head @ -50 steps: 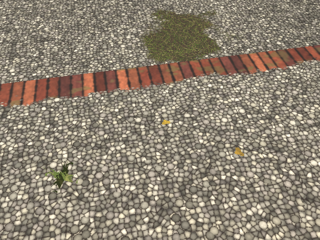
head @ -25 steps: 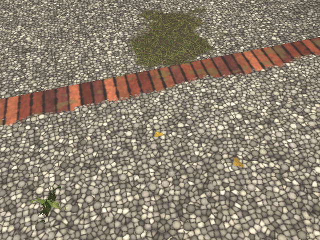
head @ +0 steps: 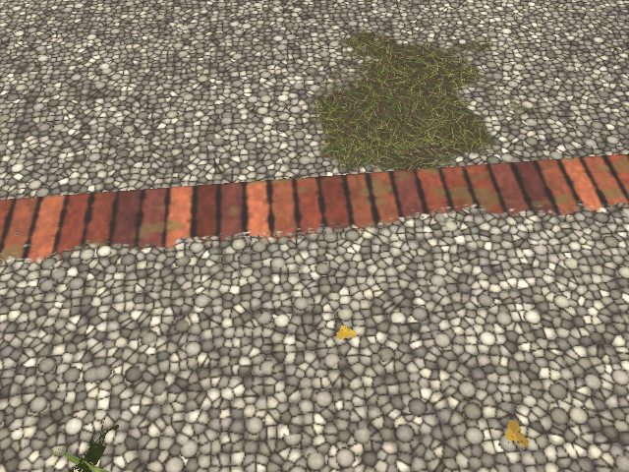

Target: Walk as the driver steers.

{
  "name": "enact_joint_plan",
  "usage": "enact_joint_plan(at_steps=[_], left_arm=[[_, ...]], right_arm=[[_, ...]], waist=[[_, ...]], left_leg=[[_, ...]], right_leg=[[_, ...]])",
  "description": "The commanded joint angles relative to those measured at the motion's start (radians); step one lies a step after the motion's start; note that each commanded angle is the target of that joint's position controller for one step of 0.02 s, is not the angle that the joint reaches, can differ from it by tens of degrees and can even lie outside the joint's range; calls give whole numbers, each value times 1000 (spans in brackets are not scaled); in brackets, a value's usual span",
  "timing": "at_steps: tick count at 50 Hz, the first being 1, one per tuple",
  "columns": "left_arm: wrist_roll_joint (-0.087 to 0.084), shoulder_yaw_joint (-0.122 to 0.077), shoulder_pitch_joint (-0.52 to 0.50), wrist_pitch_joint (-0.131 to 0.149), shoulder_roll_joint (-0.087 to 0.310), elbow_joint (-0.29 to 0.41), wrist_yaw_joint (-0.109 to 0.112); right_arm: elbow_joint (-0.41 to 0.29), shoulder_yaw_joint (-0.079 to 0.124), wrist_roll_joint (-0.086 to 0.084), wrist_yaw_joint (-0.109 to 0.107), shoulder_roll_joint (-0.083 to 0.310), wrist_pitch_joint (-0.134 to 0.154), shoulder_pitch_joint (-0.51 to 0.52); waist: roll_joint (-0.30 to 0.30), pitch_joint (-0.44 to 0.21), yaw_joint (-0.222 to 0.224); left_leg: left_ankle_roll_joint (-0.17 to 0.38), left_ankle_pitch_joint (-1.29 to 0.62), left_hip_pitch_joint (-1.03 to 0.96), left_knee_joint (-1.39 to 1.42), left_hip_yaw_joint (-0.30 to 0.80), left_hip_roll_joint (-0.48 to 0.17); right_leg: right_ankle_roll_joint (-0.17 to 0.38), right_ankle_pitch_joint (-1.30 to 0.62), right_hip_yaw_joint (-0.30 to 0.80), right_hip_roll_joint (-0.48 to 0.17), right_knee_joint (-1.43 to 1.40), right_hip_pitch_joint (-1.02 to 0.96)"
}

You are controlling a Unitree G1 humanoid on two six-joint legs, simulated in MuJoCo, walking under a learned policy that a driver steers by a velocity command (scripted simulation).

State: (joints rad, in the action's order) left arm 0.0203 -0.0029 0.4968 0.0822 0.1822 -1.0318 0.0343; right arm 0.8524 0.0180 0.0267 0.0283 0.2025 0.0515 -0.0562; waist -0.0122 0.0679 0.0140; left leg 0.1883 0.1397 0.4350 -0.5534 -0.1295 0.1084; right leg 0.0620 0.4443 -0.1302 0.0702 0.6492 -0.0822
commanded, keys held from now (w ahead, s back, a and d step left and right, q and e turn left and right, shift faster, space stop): w+q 0.60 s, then w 0.40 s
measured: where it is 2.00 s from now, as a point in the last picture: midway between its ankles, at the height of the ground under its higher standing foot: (227, 248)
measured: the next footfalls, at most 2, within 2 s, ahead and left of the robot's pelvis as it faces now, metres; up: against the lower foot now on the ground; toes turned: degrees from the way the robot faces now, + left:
right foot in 0.54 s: +0.50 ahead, -0.06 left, +0.00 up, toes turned +22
left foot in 1.06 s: +0.61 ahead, +0.23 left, +0.00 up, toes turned +31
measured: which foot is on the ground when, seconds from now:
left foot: down 0.00-0.56, up 0.58-1.00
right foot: up 0.00-0.52, down 0.54-1.00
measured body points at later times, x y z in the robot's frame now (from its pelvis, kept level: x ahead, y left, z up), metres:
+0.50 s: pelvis +0.27 -0.01 +0.02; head +0.31 +0.01 +0.47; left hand +0.47 +0.25 -0.06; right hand +0.26 -0.29 -0.10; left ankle +0.10 +0.02 -0.71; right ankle +0.46 -0.09 -0.69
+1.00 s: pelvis +0.51 +0.07 +0.03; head +0.53 +0.09 +0.48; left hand +0.34 +0.25 -0.11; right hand +0.81 -0.01 -0.06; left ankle +0.58 +0.22 -0.69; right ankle +0.46 -0.08 -0.71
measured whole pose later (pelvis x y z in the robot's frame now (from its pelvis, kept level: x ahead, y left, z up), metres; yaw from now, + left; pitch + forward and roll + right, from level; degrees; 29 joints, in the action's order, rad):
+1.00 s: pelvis +0.51 +0.07 +0.03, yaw +28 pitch +2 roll -2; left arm 0.02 -0.03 0.49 0.09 0.22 -0.95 -0.02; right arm 0.75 0.00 0.04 0.05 0.22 0.04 -0.01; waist -0.03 0.03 0.09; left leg 0.07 0.13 0.53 -0.60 -0.04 -0.04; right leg 0.02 0.30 -0.10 0.03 0.25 -0.03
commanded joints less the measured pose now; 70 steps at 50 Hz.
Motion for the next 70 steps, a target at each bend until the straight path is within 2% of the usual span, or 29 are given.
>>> enact_joint_plan(at_steps=[1, 2, 3, 5, 7, 10, 15, 21, 24, 26, 27, 28, 29, 30, 31, 33, 38, 44, 48, 50, 52, 53, 54, 55, 56, 57, 59, 66, 70], left_arm=[[-7, -29, -13, 17, 103, 148, -16], [9, -31, -96, 29, 160, 168, -23], [3, -38, -163, 40, 183, 188, -31], [17, -38, -183, 20, 162, 197, -31], [30, -30, -176, -18, 122, 207, -35], [29, -28, -286, -38, 119, 259, -39], [22, -30, -487, -49, 136, 334, -48], [12, -13, -666, -34, 138, 414, -60], [2, -16, -596, -17, 162, 415, -55], [-3, -40, -349, -2, 218, 345, -34], [14, -57, -187, 10, 271, 321, -15], [42, -77, -99, 5, 347, 322, 0], [27, -85, -140, -10, 340, 322, -9], [17, -70, -220, -16, 238, 337, -15], [11, -55, -264, -13, 169, 336, -22], [14, -45, -255, 0, 146, 302, -26], [-4, -49, -165, 42, 155, 229, -48], [-10, -51, -89, 30, 172, 176, -52], [-5, -58, -13, 17, 208, 133, -48], [-4, -59, -2, 5, 217, 115, -43], [-12, -51, 7, -5, 200, 103, -39], [-15, -38, -20, -2, 168, 143, -40], [-35, -14, 69, -2, 56, 177, -45], [-9, -49, -4, -13, 185, 160, -32], [-13, -54, -71, -11, 181, 179, -38], [-19, -50, -88, -10, 156, 175, -43], [2, -51, -61, -37, 130, 147, -53], [8, -59, -233, -68, 95, 199, -77], [9, -42, -373, -63, 73, 248, -87]], right_arm=[[75, 85, -8, -14, 265, -14, -389], [59, 84, -31, -12, 226, -16, -292], [45, 73, -26, -12, 175, -15, -238], [45, 58, -18, -18, 126, 1, -210], [56, 55, -23, -20, 139, 21, -233], [65, 62, -28, -23, 177, 27, -295], [78, 61, -28, -28, 174, 14, -438], [74, 63, -9, -45, 184, 7, -520], [50, 71, -7, -54, 208, 8, -450], [30, 74, -16, -39, 228, 21, -376], [9, 68, -29, -26, 201, 33, -364], [-22, 47, -58, -29, 100, 36, -430], [-33, 55, -38, -36, 168, 26, -491], [-7, 61, -13, -39, 193, 9, -446], [-11, 57, -2, -28, 177, 5, -377], [-26, 53, 11, -8, 139, -8, -340], [-59, 40, 18, 14, 105, -25, -257], [-142, 1, 13, 33, 72, -10, 5], [-169, -2, 6, 23, 97, -4, 90], [-162, 2, 11, 14, 108, 3, 62], [-77, 24, 28, -3, 144, 22, -166], [-41, 46, 47, -17, 216, 29, -352], [-35, 71, 42, -29, 310, 20, -397], [-35, 69, -2, -30, 261, 10, -376], [-39, 51, -6, -27, 203, 14, -289], [-41, 39, -5, -22, 151, 23, -234], [-32, 27, -7, -26, 101, 40, -197], [34, 32, -12, -35, 109, 67, -302], [59, 30, -12, -43, 117, 65, -340]], waist=[[-195, -304, -104], [-41, -168, -90], [22, -61, -67], [114, 9, 11], [82, -2, 36], [20, 7, 9], [-37, -17, -85], [-72, -8, -140], [-94, -25, -79], [-59, -142, 40], [-11, -261, 106], [187, -392, 87], [282, -430, 29], [122, -256, 2], [30, -142, 5], [77, -65, -24], [106, -54, -38], [98, -14, 6], [106, 0, 31], [112, -11, 13], [57, -137, -81], [-35, -263, -158], [-261, -355, -117], [-101, -283, -136], [-75, -152, -91], [-57, -96, -59], [-76, -49, -8], [-46, 8, -3], [-47, 33, -30]], left_leg=[[317, 6, -768, 185, 902, -444], [280, 208, -638, 298, 830, -415], [240, 219, -483, 351, 740, -389], [165, -10, -273, 371, 596, -307], [136, -146, -190, 374, 497, -251], [92, -209, -164, 386, 434, -197], [-2, -319, -342, 335, 457, -179], [22, -460, -520, 246, 521, -201], [-6, -550, -473, 182, 538, -210], [-56, -681, -372, -45, 500, -148], [-74, -476, -236, -263, 468, -102], [-102, 188, 24, -554, 325, 16], [-98, 404, 150, -704, 275, 17], [-102, 303, 196, -745, 265, -57], [-110, 226, 180, -708, 249, -82], [-120, 190, 140, -634, 239, -120], [-128, 111, 186, -538, 236, -120], [-150, -93, 130, -184, 106, -151], [-127, -24, 73, -60, 68, -140], [-99, 43, 2, 1, 54, -112], [-55, 31, -318, 102, 53, -75], [-1, 140, -565, 127, 276, -279], [124, 170, -803, 230, 720, -559], [116, 195, -702, 270, 727, -530], [81, 136, -576, 291, 565, -474], [44, 46, -459, 333, 456, -428], [-17, -30, -333, 389, 311, -358], [-32, -235, -353, 441, 102, -333], [-56, -331, -377, 424, 5, -317]], right_leg=[[-31, 83, 157, 26, 933, 741], [-2, -46, 223, -54, 845, 828], [0, -112, 209, -86, 771, 805], [-27, -138, 207, -139, 630, 686], [-58, -139, 185, -156, 532, 619], [-92, -257, 146, -167, 388, 658], [-108, -438, 138, -141, 201, 788], [-92, -387, 135, -78, 20, 828], [-55, -347, 149, -46, -111, 617], [-10, -354, 145, -21, -205, 246], [30, -263, 271, -163, -208, -13], [99, -196, 625, -454, -225, -271], [181, -137, 926, -529, -311, -236], [168, -46, 800, -483, -342, -78], [149, -90, 648, -419, -375, 60], [117, -249, 470, -336, -428, 198], [135, -484, 304, -306, -485, 218], [108, -548, 156, -252, -515, 242], [105, -606, 170, -303, -472, 149], [96, -724, 166, -316, -392, 100], [63, -851, 99, -255, -100, 152], [38, -580, 60, -212, 170, 333], [-1, 74, 17, -49, 505, 696], [13, 70, 139, -77, 588, 782], [24, -24, 171, -118, 570, 789], [22, -88, 174, -144, 516, 738], [4, -138, 174, -164, 460, 648], [-22, -354, 159, -164, 380, 792], [-17, -467, 91, -146, 169, 761]])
